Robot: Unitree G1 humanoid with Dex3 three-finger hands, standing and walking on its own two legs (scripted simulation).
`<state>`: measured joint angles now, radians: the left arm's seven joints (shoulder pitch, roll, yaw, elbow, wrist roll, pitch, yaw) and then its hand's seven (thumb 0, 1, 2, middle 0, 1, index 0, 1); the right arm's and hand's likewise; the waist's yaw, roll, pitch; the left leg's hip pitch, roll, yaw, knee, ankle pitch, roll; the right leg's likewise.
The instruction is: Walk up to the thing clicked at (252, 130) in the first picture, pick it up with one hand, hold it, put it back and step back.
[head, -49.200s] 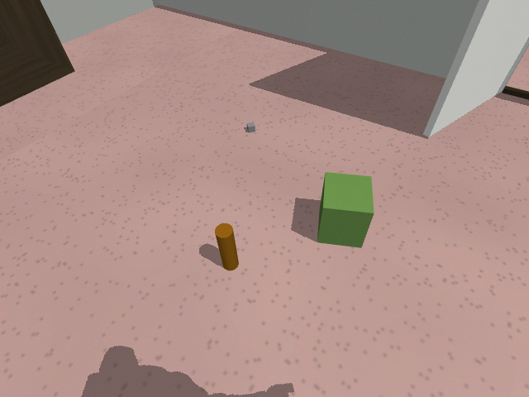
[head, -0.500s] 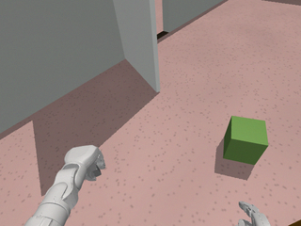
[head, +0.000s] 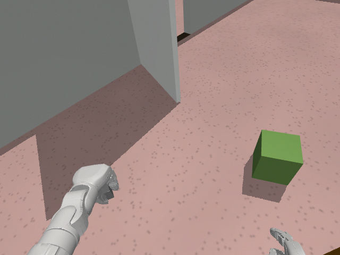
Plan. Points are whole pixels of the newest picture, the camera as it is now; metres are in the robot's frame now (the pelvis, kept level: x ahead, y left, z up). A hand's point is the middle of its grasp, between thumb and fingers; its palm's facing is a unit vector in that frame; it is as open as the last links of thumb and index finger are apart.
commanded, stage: hold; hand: left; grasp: from above
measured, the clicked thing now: (102, 190) +0.32 +0.23 -0.07
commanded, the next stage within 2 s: crouch in 0.08 s
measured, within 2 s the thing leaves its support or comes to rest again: neither
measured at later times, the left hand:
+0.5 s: hand (103, 203) +0.28 +0.22 -0.08, palm faces -0.49 -0.06 -0.87, open 5.2 cm
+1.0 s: hand (122, 209) +0.36 +0.25 -0.32, palm faces -0.42 +0.01 -0.91, open 5.4 cm
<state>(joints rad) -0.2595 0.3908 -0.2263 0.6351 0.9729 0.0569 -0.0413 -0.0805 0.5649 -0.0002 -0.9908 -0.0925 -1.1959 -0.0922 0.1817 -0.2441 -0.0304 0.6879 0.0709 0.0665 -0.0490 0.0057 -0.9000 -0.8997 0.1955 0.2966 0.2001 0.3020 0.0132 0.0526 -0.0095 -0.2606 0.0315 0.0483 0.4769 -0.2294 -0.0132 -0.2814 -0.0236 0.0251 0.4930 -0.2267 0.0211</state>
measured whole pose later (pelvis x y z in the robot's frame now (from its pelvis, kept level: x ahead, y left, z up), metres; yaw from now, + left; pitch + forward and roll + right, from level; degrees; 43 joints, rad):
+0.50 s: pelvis +0.00 +0.00 -0.01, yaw +1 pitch +3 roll +0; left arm -0.28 0.37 -0.21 0.79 1.03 -0.01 0.06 -0.09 0.57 0.00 -1.00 -0.08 -1.23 -0.07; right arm 0.18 -0.24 -0.03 0.68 0.06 0.07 -0.04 0.00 -0.89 -0.90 0.20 0.30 0.20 0.30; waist -0.01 0.02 -0.01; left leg -0.36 0.03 0.03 0.55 -0.25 -0.02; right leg -0.37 -0.02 0.01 0.57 -0.26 0.02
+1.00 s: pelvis -0.06 +0.01 -0.20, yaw +0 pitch +31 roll -3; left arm -0.73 0.44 -0.06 1.24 1.14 0.01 0.36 -0.08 0.57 0.00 -0.99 -0.09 -1.18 -0.09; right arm 0.25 -0.23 -0.06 0.76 -0.03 0.00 -0.01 0.00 -0.89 -0.90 0.20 0.30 0.20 0.30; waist -0.15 0.05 -0.19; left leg -1.56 0.04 -0.03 1.59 -0.58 0.01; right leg -1.53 -0.02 0.00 1.55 -0.56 0.04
